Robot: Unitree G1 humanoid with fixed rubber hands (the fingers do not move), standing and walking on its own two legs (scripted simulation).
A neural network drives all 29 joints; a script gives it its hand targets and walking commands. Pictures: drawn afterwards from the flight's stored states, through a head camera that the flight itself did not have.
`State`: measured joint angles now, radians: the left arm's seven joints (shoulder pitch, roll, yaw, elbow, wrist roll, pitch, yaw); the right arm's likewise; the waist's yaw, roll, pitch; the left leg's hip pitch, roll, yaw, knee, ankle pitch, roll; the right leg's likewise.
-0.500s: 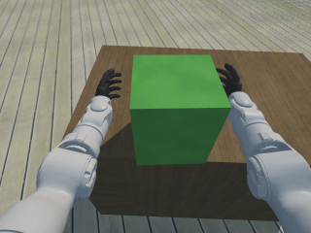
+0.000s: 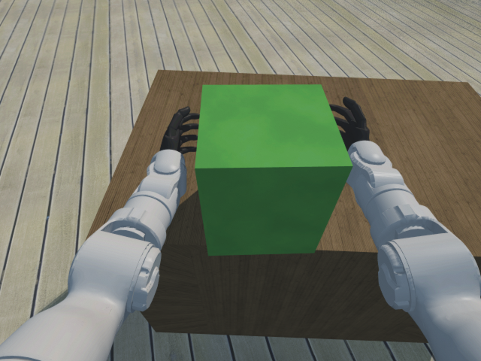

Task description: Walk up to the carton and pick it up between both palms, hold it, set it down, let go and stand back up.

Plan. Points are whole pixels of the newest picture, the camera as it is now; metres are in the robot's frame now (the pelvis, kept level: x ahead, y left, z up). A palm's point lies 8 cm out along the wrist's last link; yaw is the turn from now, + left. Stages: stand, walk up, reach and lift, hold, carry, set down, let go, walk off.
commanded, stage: reach and lift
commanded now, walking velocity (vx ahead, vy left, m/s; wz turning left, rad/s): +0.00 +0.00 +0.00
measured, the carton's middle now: (261, 174) +0.44 -0.01 +0.07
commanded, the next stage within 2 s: none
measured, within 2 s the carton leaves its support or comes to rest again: leaves its support in 0.92 s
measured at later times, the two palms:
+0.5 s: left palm (171, 151) +0.44 +0.15 +0.12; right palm (351, 144) +0.45 -0.16 +0.15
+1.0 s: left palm (158, 157) +0.41 +0.16 +0.14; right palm (346, 152) +0.42 -0.14 +0.16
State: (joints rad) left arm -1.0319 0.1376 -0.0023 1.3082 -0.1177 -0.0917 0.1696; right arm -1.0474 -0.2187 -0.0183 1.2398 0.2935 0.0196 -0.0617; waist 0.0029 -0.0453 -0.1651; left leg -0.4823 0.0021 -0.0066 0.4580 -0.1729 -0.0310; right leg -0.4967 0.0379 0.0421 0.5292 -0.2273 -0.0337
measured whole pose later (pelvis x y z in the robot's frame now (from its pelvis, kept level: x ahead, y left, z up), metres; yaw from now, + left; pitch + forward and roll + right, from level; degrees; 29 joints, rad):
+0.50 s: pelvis +0.00 +0.00 +0.00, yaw +0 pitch +11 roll +1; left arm -1.03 0.12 0.10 1.31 -0.03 -0.09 0.18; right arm -1.05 -0.20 -0.03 1.23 0.21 0.02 -0.08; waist 0.00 -0.05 -0.17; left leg -0.48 0.00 -0.01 0.46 -0.17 -0.03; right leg -0.50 0.04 0.04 0.53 -0.23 -0.03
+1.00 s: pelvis -0.01 +0.00 +0.00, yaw +0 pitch +10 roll +1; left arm -0.92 0.11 0.20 1.13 0.07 0.05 0.17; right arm -0.97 -0.11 -0.14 1.15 0.03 0.04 -0.12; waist 0.00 -0.05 -0.22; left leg -0.48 0.00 -0.01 0.45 -0.15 -0.03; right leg -0.49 0.04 0.04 0.53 -0.21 -0.03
